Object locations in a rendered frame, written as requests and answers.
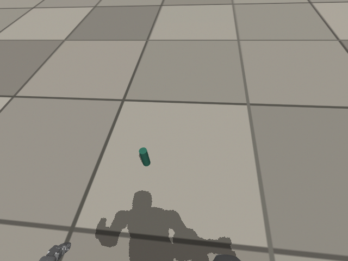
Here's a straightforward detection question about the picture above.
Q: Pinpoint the left robot hand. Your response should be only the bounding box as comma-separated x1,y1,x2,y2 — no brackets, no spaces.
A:
39,242,71,261

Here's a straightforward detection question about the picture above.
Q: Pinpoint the can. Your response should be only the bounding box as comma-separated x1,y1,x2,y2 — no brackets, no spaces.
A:
139,147,151,166

